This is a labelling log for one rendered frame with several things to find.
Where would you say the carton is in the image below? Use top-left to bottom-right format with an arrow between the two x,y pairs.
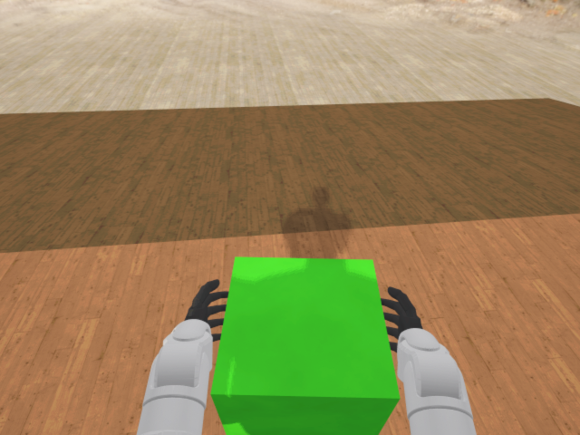
210,256 -> 400,435

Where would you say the robot left forearm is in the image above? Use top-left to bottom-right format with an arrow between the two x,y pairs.
137,319 -> 213,435

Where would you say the right robot hand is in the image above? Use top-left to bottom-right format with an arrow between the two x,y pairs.
381,286 -> 423,352

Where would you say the left robot hand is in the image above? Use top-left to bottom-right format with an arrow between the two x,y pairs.
185,279 -> 228,342

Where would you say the robot right forearm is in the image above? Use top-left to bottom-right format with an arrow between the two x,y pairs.
397,328 -> 477,435

